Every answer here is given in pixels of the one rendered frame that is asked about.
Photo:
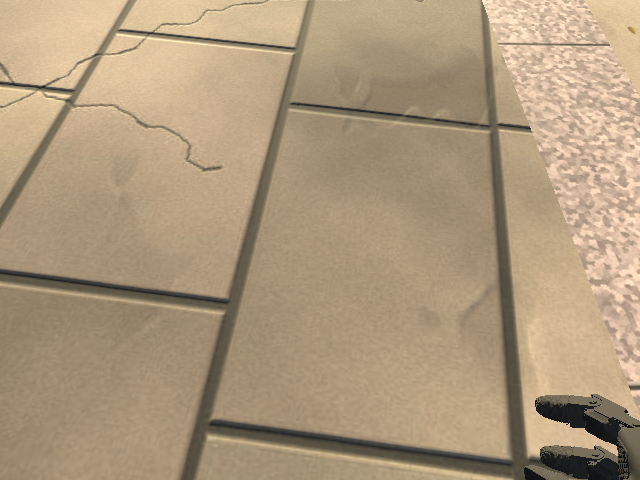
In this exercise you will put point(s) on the robot right hand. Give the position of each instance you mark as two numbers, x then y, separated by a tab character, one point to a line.
600	417

